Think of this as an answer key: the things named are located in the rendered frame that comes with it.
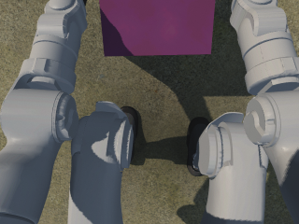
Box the right robot upper arm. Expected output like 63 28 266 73
243 90 299 224

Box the left robot upper arm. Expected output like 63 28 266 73
0 88 79 224

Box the robot left thigh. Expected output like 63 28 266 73
67 111 134 224

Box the carton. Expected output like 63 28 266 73
99 0 216 57

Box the robot left forearm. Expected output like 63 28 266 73
0 0 88 134

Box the right robot foot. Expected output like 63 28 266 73
186 117 209 176

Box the robot right forearm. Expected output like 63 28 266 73
230 0 299 96

